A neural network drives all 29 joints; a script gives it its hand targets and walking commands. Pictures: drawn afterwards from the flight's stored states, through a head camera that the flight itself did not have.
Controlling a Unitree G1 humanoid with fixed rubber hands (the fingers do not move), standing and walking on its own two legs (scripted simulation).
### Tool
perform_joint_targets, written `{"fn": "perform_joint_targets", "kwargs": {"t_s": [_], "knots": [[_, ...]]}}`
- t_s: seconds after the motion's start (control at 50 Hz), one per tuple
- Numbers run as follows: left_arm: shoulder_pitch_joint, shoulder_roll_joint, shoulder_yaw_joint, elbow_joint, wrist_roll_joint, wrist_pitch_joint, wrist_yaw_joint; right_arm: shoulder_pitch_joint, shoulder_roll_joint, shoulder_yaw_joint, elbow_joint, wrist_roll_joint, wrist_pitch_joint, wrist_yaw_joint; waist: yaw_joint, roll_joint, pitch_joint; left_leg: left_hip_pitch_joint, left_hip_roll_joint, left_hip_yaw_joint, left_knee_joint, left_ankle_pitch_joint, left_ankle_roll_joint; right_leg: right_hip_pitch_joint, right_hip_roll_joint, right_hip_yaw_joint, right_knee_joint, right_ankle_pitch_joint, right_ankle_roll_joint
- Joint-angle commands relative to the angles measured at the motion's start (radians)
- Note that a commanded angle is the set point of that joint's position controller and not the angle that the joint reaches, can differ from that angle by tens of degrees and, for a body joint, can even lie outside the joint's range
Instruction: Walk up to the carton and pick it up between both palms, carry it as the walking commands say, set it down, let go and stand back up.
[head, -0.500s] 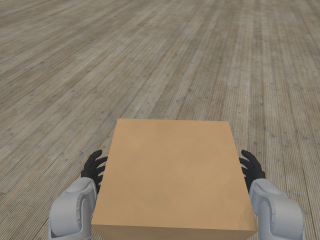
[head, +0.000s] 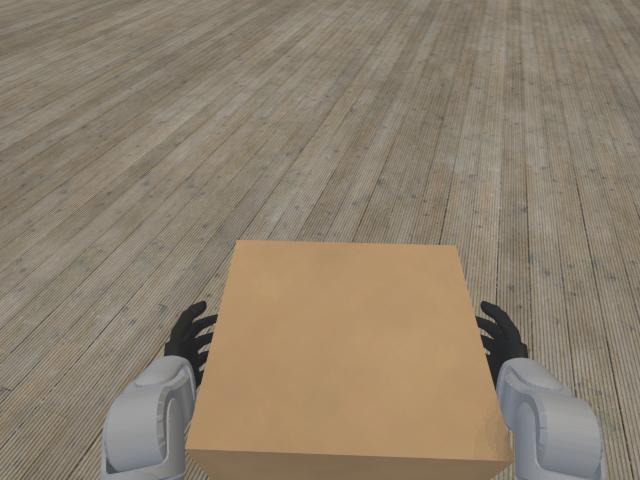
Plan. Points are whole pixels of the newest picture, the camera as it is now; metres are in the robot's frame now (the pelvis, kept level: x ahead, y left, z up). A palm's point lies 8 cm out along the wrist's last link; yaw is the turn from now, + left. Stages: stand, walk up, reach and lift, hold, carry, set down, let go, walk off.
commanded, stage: carry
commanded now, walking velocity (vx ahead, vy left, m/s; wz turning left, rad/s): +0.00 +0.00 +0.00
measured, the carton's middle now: (341, 384) +0.27 +0.00 -0.01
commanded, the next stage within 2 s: none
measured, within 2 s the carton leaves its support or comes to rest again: neither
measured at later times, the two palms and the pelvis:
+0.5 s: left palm (184, 366) +0.25 +0.18 +0.06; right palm (503, 367) +0.26 -0.18 +0.06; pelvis +0.00 +0.00 +0.00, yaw +0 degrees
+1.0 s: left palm (231, 354) +0.27 +0.13 +0.06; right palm (557, 401) +0.22 -0.23 +0.06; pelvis +0.00 -0.02 -0.01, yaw -7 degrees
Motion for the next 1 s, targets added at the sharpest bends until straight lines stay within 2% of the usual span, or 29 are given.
{"fn": "perform_joint_targets", "kwargs": {"t_s": [0.0, 0.62, 0.64, 0.66, 0.68, 0.72, 0.8, 0.88, 0.92, 0.94, 0.96, 0.98], "knots": [[-0.476, -0.740, -0.728, -0.132, -0.281, -0.023, -0.167, -0.452, 0.749, 0.748, -0.138, 0.294, -0.018, 0.174, 0.001, -0.008, -0.224, 0.066, 0.060, -0.062, -0.096, 0.062, 0.032, 0.111, -0.058, 0.055, -0.078, 0.090, -0.034], [-0.469, -0.728, -0.704, -0.081, -0.254, -0.087, -0.162, -0.444, 0.729, 0.722, -0.083, 0.265, -0.083, 0.168, 0.002, -0.009, -0.224, 0.075, 0.058, -0.059, -0.093, 0.077, 0.035, 0.115, -0.056, 0.056, -0.073, 0.096, -0.035], [-0.451, -0.709, -0.658, -0.010, -0.219, -0.101, -0.162, -0.423, 0.709, 0.673, -0.010, 0.227, -0.098, 0.168, 0.002, -0.011, -0.225, 0.085, 0.059, -0.051, -0.099, 0.066, 0.033, 0.109, -0.052, 0.061, -0.080, 0.095, -0.036], [-0.489, -0.751, -0.769, -0.178, -0.303, -0.087, -0.164, -0.459, 0.749, 0.781, -0.176, 0.306, -0.085, 0.169, 0.002, -0.013, -0.213, 0.087, 0.062, -0.046, -0.101, 0.058, 0.027, 0.101, -0.051, 0.065, -0.081, 0.094, -0.038], [-0.519, -0.776, -0.811, -0.239, -0.348, -0.051, -0.162, -0.478, 0.778, 0.814, -0.227, 0.340, -0.049, 0.164, 0.000, -0.013, -0.215, 0.088, 0.069, -0.042, -0.099, 0.053, 0.023, 0.094, -0.048, 0.067, -0.069, 0.099, -0.036], [-0.491, -0.766, -0.809, -0.229, -0.355, 0.002, -0.161, -0.424, 0.770, 0.797, -0.211, 0.331, 0.000, 0.158, -0.003, 0.001, -0.222, 0.102, 0.093, -0.039, -0.100, 0.041, 0.014, 0.066, -0.036, 0.063, -0.035, 0.107, -0.030], [-0.449, -0.736, -0.809, -0.222, -0.360, 0.050, -0.174, -0.360, 0.750, 0.780, -0.216, 0.311, 0.045, 0.158, -0.004, 0.042, -0.224, 0.133, 0.154, -0.028, -0.066, 0.106, 0.008, -0.002, -0.016, 0.044, 0.067, 0.187, -0.032], [-0.478, -0.743, -0.799, -0.216, -0.366, 0.066, -0.185, -0.393, 0.759, 0.775, -0.231, 0.313, 0.061, 0.162, -0.004, 0.072, -0.184, 0.106, 0.184, -0.007, -0.057, 0.020, 0.005, -0.058, 0.010, 0.051, 0.098, 0.117, -0.040], [-0.490, -0.749, -0.792, -0.215, -0.365, 0.068, -0.186, -0.413, 0.769, 0.779, -0.241, 0.321, 0.065, 0.165, -0.006, 0.035, -0.175, 0.075, 0.169, 0.024, -0.030, -0.074, -0.009, -0.055, 0.010, 0.088, 0.074, 0.118, -0.052], [-0.493, -0.750, -0.788, -0.214, -0.362, 0.069, -0.185, -0.421, 0.776, 0.783, -0.248, 0.327, 0.066, 0.167, -0.009, -0.012, -0.176, 0.056, 0.146, 0.048, 0.003, -0.128, -0.022, -0.044, -0.002, 0.132, 0.041, 0.137, -0.061], [-0.494, -0.751, -0.783, -0.211, -0.358, 0.069, -0.183, -0.427, 0.783, 0.790, -0.254, 0.336, 0.067, 0.169, -0.013, -0.078, -0.182, 0.034, 0.109, 0.075, 0.055, -0.176, -0.039, -0.027, -0.025, 0.202, -0.010, 0.155, -0.075], [-0.479, -0.754, -0.776, -0.205, -0.351, 0.070, -0.181, -0.436, 0.786, 0.796, -0.262, 0.345, 0.068, 0.172, -0.011, -0.143, -0.198, 0.004, 0.065, 0.089, 0.124, -0.208, -0.060, 0.004, -0.063, 0.302, -0.076, 0.161, -0.096]]}}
